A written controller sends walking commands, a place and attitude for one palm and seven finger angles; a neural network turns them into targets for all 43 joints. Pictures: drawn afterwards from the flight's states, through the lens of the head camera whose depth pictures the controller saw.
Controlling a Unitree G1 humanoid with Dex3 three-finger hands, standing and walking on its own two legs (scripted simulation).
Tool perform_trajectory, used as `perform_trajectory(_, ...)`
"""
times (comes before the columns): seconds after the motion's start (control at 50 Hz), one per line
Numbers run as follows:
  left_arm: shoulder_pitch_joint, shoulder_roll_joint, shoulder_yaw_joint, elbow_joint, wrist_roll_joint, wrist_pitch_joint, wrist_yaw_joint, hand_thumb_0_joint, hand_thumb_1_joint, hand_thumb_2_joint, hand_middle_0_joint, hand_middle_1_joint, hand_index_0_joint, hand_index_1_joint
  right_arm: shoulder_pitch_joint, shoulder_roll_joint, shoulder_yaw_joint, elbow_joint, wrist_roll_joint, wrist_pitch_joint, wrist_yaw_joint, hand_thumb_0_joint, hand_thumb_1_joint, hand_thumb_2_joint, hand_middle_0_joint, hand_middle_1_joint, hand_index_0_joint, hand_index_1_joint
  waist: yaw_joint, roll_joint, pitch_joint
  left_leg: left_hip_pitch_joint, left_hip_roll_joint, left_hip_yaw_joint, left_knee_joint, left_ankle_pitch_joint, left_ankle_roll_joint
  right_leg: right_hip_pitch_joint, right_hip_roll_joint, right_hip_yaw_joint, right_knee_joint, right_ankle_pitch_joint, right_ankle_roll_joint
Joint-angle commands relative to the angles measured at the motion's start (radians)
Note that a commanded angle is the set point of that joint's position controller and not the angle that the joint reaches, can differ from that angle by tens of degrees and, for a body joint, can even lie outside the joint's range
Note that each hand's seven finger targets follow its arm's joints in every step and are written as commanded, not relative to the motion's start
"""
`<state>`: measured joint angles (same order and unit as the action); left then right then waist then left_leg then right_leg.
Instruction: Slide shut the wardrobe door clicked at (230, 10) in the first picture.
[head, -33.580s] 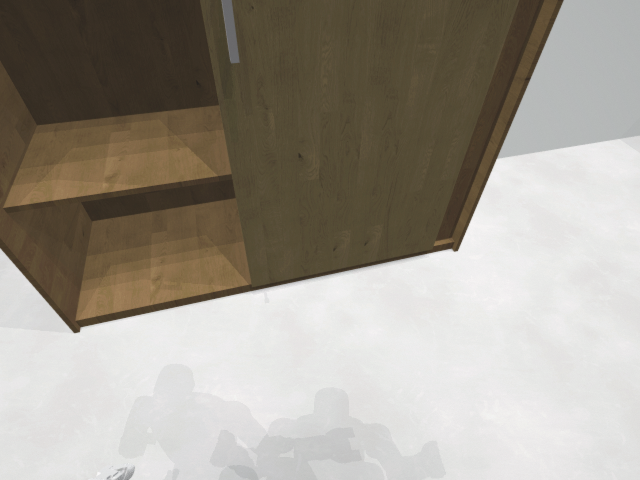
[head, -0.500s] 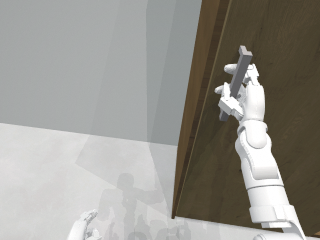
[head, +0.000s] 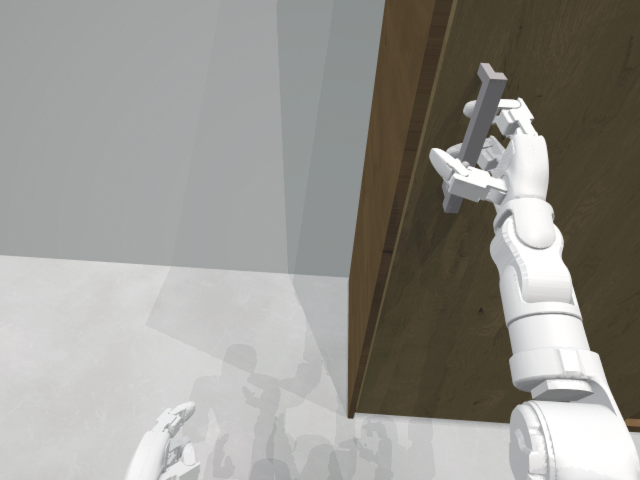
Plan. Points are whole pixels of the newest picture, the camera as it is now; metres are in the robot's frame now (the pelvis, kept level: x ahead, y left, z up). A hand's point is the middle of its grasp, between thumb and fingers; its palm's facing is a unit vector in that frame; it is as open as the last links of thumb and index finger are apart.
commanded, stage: loosen the grip on the handle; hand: right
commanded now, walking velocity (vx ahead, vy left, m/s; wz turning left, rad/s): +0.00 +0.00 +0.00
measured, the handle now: (466, 143) +0.47 -0.14 +0.23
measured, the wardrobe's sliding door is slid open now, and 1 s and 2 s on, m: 0.00 0.00 0.00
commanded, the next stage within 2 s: slip the hand off the handle in 0.36 s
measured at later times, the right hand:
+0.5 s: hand (464, 171) +0.42 -0.13 +0.22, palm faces +0.00 +1.00 -0.07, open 14.6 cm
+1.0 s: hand (528, 186) +0.40 -0.20 +0.22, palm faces +0.06 +0.99 -0.09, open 14.7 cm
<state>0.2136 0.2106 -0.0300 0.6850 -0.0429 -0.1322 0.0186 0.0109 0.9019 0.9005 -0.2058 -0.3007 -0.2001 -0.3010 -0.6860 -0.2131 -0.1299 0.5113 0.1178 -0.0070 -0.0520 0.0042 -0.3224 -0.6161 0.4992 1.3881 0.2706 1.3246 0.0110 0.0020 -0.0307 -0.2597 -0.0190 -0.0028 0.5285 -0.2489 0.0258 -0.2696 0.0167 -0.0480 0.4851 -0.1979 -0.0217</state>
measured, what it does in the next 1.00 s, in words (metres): stands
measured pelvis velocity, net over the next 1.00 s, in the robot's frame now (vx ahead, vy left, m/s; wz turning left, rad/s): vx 0.03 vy -0.03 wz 0.02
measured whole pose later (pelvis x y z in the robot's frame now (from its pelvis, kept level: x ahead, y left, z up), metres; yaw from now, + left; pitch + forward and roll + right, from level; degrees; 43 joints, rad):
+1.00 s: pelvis +0.03 -0.03 +0.00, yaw +1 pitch +0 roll +1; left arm 0.26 0.20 -0.06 0.67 -0.04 -0.11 0.05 0.01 0.90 0.90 -0.21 -0.30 -0.20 -0.30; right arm -0.44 -0.30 -0.17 0.23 0.15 -0.07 0.07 -0.02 0.56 -0.20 0.31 1.16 0.25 1.15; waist -0.02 0.00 -0.04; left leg -0.24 -0.02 -0.03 0.53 -0.29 -0.01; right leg -0.28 0.05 -0.02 0.56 -0.28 -0.06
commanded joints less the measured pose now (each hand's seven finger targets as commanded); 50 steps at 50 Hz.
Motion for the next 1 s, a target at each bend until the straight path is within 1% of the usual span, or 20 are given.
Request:
perform_trajectory(0.0,-0.056,0.147,0.045,-0.118,-0.010,-0.078,0.004,0.000,0.900,0.900,-0.200,-0.300,-0.200,-0.300,-0.477,-0.095,0.054,-0.157,-0.033,-0.215,0.012,0.000,0.550,-0.200,0.423,1.367,0.423,1.367,0.056,0.131,-0.131,-0.113,0.014,-0.011,-0.122,-0.113,-0.004,0.074,-0.053,0.059,-0.061,-0.206,0.004)
perform_trajectory(0.04,-0.051,0.144,0.046,-0.119,-0.012,-0.096,0.001,0.000,0.900,0.900,-0.200,-0.300,-0.200,-0.300,-0.519,-0.164,0.038,-0.150,-0.047,-0.271,0.021,0.000,0.550,-0.200,0.397,1.333,0.397,1.333,0.042,0.083,-0.157,-0.096,0.024,-0.055,-0.144,-0.193,-0.004,0.043,-0.031,0.024,-0.030,-0.193,-0.006)
perform_trajectory(0.1,-0.039,0.141,0.048,-0.110,-0.017,-0.109,0.001,0.000,0.900,0.900,-0.200,-0.300,-0.200,-0.300,-0.586,-0.196,0.056,-0.120,-0.053,-0.308,0.054,0.000,0.550,-0.200,0.357,1.283,0.357,1.283,0.046,0.004,-0.171,-0.083,0.044,-0.115,-0.171,-0.257,-0.002,-0.003,-0.014,0.007,0.013,-0.178,-0.006)
perform_trajectory(0.14,-0.042,0.147,0.056,-0.100,-0.020,-0.109,0.000,0.000,0.900,0.900,-0.200,-0.300,-0.200,-0.300,-0.612,-0.263,0.032,-0.072,-0.053,-0.305,0.076,0.000,0.550,-0.200,0.330,1.250,0.330,1.250,0.042,0.007,-0.178,-0.046,0.068,-0.180,-0.204,-0.336,-0.007,-0.073,-0.008,0.004,0.050,-0.154,-0.004)
perform_trajectory(0.16,-0.041,0.156,0.066,-0.092,-0.018,-0.102,0.001,0.000,0.900,0.900,-0.200,-0.300,-0.200,-0.300,-0.571,-0.380,-0.068,-0.046,-0.055,-0.299,0.081,0.000,0.550,-0.200,0.317,1.233,0.317,1.233,0.015,0.026,-0.202,0.007,0.088,-0.221,-0.223,-0.367,-0.013,-0.120,-0.009,0.006,0.065,-0.138,0.000)
perform_trajectory(0.18,-0.062,0.153,0.062,-0.102,-0.019,-0.097,0.000,0.000,0.900,0.900,-0.200,-0.300,-0.200,-0.300,-0.584,-0.350,-0.041,-0.066,-0.040,-0.292,0.096,0.000,0.550,-0.200,0.303,1.217,0.303,1.217,0.018,0.042,-0.216,0.050,0.118,-0.268,-0.230,-0.349,-0.026,-0.161,-0.009,0.018,0.074,-0.128,0.006)
perform_trajectory(0.24,-0.076,0.167,0.071,-0.076,-0.020,-0.079,0.000,0.000,0.900,0.900,-0.200,-0.300,-0.200,-0.300,-0.537,-0.385,-0.139,-0.028,0.048,-0.267,0.127,0.000,0.550,-0.200,0.263,1.167,0.263,1.167,-0.004,0.120,-0.245,0.143,0.167,-0.329,-0.239,-0.306,-0.052,-0.227,-0.018,0.059,0.093,-0.126,0.027)
perform_trajectory(0.26,-0.086,0.166,0.071,-0.073,-0.022,-0.076,0.001,0.000,0.900,0.900,-0.200,-0.300,-0.200,-0.300,-0.554,-0.363,-0.129,-0.064,0.070,-0.264,0.137,0.000,0.550,-0.200,0.250,1.150,0.250,1.150,0.002,0.126,-0.240,0.149,0.175,-0.334,-0.239,-0.280,-0.057,-0.228,-0.020,0.064,0.094,-0.119,0.028)
perform_trajectory(0.36,-0.082,0.162,0.074,-0.056,-0.018,-0.069,0.003,0.000,0.900,0.900,-0.200,-0.300,-0.200,-0.300,-0.458,-0.309,-0.104,-0.072,0.070,-0.224,0.127,0.000,0.550,-0.200,0.250,1.150,0.250,1.150,-0.003,0.096,-0.175,0.089,0.160,-0.289,-0.218,-0.214,-0.049,-0.202,-0.017,0.066,0.084,-0.102,0.019)
perform_trajectory(0.4,-0.082,0.156,0.074,-0.070,-0.013,-0.068,0.001,0.000,0.900,0.900,-0.200,-0.300,-0.200,-0.300,-0.444,-0.272,-0.072,-0.136,0.056,-0.216,0.109,0.000,0.550,-0.200,0.250,1.150,0.250,1.150,-0.003,0.087,-0.196,0.079,0.146,-0.264,-0.193,-0.156,-0.042,-0.166,-0.016,0.064,0.079,-0.085,0.013)
perform_trajectory(0.48,-0.070,0.155,0.066,-0.100,-0.008,-0.062,0.001,0.000,0.900,0.900,-0.200,-0.300,-0.200,-0.300,-0.361,-0.252,-0.064,-0.192,0.033,-0.196,0.087,0.000,0.550,-0.200,0.250,1.150,0.250,1.150,-0.015,0.103,-0.213,0.045,0.094,-0.158,-0.144,-0.005,-0.030,-0.077,-0.003,0.045,0.048,-0.021,-0.009)
perform_trajectory(0.5,-0.061,0.160,0.065,-0.103,-0.004,-0.058,0.005,0.000,0.900,0.900,-0.200,-0.300,-0.200,-0.300,-0.344,-0.281,-0.097,-0.202,0.031,-0.189,0.082,0.000,0.550,-0.200,0.250,1.150,0.250,1.150,-0.014,0.124,-0.226,0.044,0.072,-0.123,-0.122,0.070,-0.026,-0.046,-0.005,0.039,0.046,0.025,-0.019)
perform_trajectory(0.56,-0.045,0.149,0.049,-0.136,-0.003,-0.052,0.019,0.000,0.900,0.900,-0.200,-0.300,-0.200,-0.300,-0.303,-0.261,-0.097,-0.275,0.030,-0.166,0.095,0.000,0.550,-0.200,0.250,1.150,0.250,1.150,-0.023,0.051,-0.288,0.029,0.020,-0.016,-0.045,0.265,-0.005,0.095,-0.014,0.035,0.024,0.179,-0.022)
perform_trajectory(0.6,-0.038,0.144,0.040,-0.140,-0.001,-0.044,0.026,0.000,0.900,0.900,-0.200,-0.300,-0.200,-0.300,-0.264,-0.251,-0.103,-0.301,0.038,-0.136,0.103,0.000,0.550,-0.200,0.250,1.150,0.250,1.150,-0.030,-0.003,-0.288,0.010,0.008,0.004,-0.028,0.295,0.004,0.144,-0.026,0.049,0.025,0.249,-0.012)
perform_trajectory(0.66,-0.045,0.133,0.033,-0.161,-0.002,-0.035,0.032,0.000,0.900,0.900,-0.200,-0.300,-0.200,-0.300,-0.216,-0.254,-0.131,-0.378,0.049,-0.101,0.097,0.000,0.550,-0.200,0.250,1.150,0.250,1.150,-0.041,-0.047,-0.308,0.000,0.005,0.018,-0.021,0.305,0.008,0.204,-0.045,0.061,0.024,0.336,0.010)
perform_trajectory(0.7,-0.047,0.130,0.026,-0.167,0.004,-0.025,0.036,0.000,0.900,0.900,-0.200,-0.300,-0.200,-0.300,-0.166,-0.265,-0.159,-0.403,0.055,-0.079,0.086,0.000,0.550,-0.200,0.250,1.150,0.250,1.150,-0.053,0.006,-0.298,0.019,-0.001,0.024,-0.020,0.317,0.010,0.191,-0.053,0.068,0.021,0.373,0.017)
perform_trajectory(0.8,-0.069,0.125,0.019,-0.189,0.003,-0.008,0.041,0.000,0.900,0.900,-0.200,-0.300,-0.200,-0.300,-0.182,-0.230,-0.108,-0.475,0.030,-0.073,0.069,0.000,0.550,-0.200,0.250,1.150,0.250,1.150,-0.026,-0.016,-0.229,-0.040,-0.006,0.027,-0.037,0.207,0.008,0.191,-0.070,0.087,-0.003,0.297,0.035)
perform_trajectory(0.88,-0.054,0.134,0.028,-0.186,0.002,-0.028,0.041,0.000,0.900,0.900,-0.200,-0.300,-0.200,-0.300,-0.234,-0.216,-0.050,-0.555,0.015,-0.127,0.100,0.000,0.550,-0.200,0.250,1.150,0.250,1.150,-0.003,-0.113,-0.294,-0.093,-0.005,0.027,-0.030,0.165,0.010,0.293,-0.083,0.128,0.000,0.309,0.060)
perform_trajectory(0.92,-0.049,0.142,0.030,-0.175,0.002,-0.039,0.043,0.000,0.900,0.900,-0.200,-0.300,-0.200,-0.300,-0.267,-0.203,-0.023,-0.567,0.028,-0.144,0.129,0.000,0.550,-0.200,0.250,1.150,0.250,1.150,0.008,-0.111,-0.309,-0.106,-0.006,0.027,-0.033,0.153,0.009,0.313,-0.087,0.144,-0.002,0.292,0.064)
perform_trajectory(0.98,-0.043,0.154,0.027,-0.152,-0.004,-0.046,0.056,0.000,0.900,0.900,-0.200,-0.300,-0.200,-0.300,-0.254,-0.228,-0.044,-0.472,0.056,-0.141,0.165,0.000,0.550,-0.200,0.250,1.150,0.250,1.150,0.012,-0.067,-0.249,-0.113,-0.007,0.032,-0.045,0.107,0.009,0.261,-0.083,0.165,-0.032,0.157,0.065)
